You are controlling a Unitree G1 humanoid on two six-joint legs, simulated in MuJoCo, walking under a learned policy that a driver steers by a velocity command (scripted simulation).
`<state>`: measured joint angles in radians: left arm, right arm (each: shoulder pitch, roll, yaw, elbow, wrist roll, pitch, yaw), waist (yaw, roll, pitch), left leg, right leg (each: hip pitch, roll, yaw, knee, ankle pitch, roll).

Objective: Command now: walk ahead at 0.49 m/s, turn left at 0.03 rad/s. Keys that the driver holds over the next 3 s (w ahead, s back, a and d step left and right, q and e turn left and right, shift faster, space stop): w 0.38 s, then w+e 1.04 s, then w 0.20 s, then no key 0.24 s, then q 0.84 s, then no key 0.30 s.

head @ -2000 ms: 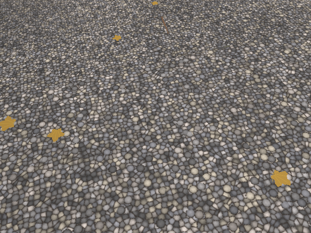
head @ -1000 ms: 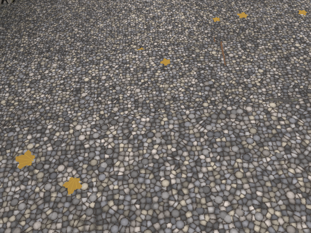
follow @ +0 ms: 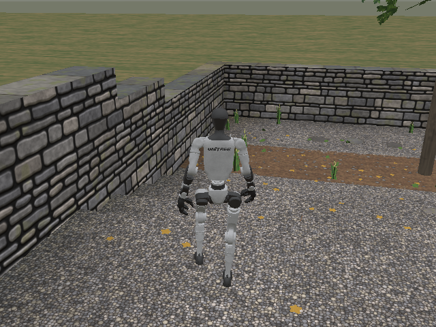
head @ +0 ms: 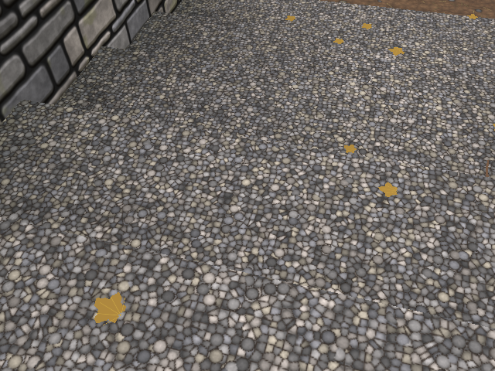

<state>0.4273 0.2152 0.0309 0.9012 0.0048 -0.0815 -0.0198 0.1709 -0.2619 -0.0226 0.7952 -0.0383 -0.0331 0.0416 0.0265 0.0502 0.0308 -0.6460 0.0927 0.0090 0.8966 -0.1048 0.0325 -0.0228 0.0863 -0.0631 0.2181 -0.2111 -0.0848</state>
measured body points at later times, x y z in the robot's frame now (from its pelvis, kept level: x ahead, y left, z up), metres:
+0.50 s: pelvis +0.28 +0.04 +0.00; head +0.29 +0.05 +0.45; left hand +0.39 +0.30 -0.13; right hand +0.26 -0.22 -0.13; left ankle +0.25 +0.10 -0.75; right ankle +0.37 -0.12 -0.67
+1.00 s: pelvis +0.53 -0.04 +0.00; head +0.55 -0.06 +0.45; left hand +0.65 +0.22 -0.12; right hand +0.59 -0.33 -0.12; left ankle +0.64 +0.13 -0.68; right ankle +0.52 -0.07 -0.75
